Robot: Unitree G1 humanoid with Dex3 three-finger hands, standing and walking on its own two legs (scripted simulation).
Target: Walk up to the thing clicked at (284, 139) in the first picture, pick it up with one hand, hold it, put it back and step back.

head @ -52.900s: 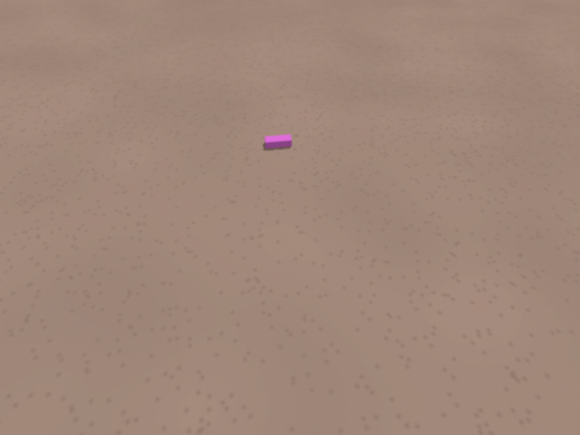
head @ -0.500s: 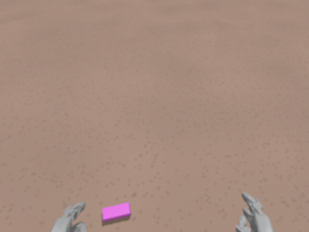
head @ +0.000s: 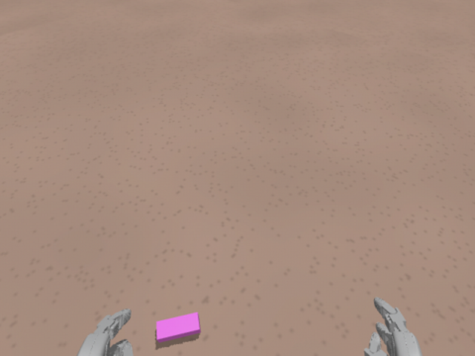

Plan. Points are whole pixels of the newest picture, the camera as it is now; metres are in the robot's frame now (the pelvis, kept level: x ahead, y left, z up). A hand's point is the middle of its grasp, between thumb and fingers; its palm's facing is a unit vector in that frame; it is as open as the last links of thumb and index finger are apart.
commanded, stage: home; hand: left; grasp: from above
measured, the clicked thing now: (178, 327) +0.40 +0.24 -0.69
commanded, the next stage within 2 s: stand in 0.34 s
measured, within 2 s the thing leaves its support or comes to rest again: neither
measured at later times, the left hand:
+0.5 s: hand out of the picture +0.16 +0.19 -0.06, palm faces +0.02 -0.96 -0.27, open 7.4 cm
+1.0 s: hand out of the picture +0.02 +0.24 -0.11, palm faces +0.04 -0.95 -0.31, open 7.4 cm
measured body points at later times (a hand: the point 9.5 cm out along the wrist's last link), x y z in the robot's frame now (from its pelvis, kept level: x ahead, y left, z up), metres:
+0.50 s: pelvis -0.01 +0.00 +0.00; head +0.01 +0.00 +0.45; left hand +0.16 +0.24 -0.04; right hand +0.15 -0.24 -0.08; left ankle +0.01 +0.13 -0.68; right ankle +0.01 -0.14 -0.68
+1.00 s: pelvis -0.01 +0.00 +0.06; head -0.01 +0.00 +0.51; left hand +0.02 +0.28 -0.09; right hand +0.06 -0.27 -0.08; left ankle +0.01 +0.13 -0.68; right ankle +0.01 -0.14 -0.68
